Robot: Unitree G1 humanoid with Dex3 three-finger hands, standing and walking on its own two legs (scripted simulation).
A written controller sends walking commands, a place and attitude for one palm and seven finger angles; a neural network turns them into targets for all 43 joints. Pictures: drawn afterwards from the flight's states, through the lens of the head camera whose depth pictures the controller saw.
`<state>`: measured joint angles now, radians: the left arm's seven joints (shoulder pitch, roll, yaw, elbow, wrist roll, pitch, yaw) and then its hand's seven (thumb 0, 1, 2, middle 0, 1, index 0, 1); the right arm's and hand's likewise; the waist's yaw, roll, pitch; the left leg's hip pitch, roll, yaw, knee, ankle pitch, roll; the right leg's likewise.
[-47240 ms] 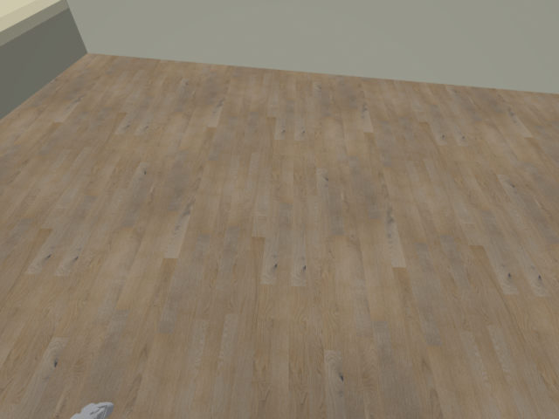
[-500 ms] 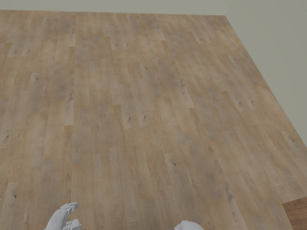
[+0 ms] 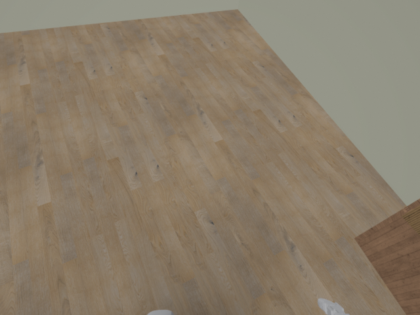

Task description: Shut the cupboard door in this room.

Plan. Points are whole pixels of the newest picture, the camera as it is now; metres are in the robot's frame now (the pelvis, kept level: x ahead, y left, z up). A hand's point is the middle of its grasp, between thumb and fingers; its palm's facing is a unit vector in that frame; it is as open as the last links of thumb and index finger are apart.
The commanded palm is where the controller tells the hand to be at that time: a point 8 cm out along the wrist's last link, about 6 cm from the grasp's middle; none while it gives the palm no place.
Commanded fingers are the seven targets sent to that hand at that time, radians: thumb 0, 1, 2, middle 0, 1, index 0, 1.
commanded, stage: turn to face it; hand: left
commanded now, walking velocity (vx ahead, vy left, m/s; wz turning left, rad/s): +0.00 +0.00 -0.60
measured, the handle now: out of the picture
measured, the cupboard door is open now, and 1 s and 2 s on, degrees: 6 6 6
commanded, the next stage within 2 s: take the last steps up to it in 1.66 s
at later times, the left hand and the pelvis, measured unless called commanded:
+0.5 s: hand (146, 289) +0.18 +0.14 -0.14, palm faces -0.31 -0.91 -0.27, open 7.4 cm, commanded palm none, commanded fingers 0.00 0.90 0.90 -0.20 -0.30 -0.20 -0.30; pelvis +0.01 -0.02 +0.00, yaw -19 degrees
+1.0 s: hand (163, 259) +0.24 +0.12 -0.15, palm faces -0.56 -0.80 -0.20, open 7.4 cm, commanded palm none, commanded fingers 0.00 0.90 0.90 -0.20 -0.30 -0.20 -0.30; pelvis +0.04 +0.00 +0.02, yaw -37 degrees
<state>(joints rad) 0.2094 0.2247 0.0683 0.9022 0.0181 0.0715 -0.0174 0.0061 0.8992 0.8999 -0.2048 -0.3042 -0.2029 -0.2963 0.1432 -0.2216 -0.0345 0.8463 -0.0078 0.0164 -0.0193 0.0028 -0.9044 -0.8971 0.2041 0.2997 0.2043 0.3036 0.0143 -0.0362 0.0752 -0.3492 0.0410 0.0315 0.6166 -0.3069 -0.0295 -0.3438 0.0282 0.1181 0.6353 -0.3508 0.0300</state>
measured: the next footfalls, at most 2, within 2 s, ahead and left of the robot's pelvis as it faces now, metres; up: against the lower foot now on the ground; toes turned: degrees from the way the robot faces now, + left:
right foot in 0.40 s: +0.00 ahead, -0.14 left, +0.00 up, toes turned -20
left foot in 0.74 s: +0.13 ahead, +0.08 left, +0.00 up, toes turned -23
